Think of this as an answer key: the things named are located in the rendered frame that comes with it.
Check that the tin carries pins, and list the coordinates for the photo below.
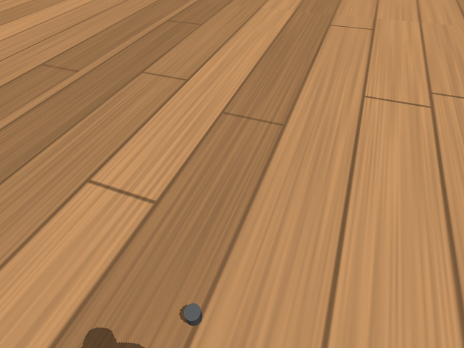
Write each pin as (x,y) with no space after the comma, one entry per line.
(193,314)

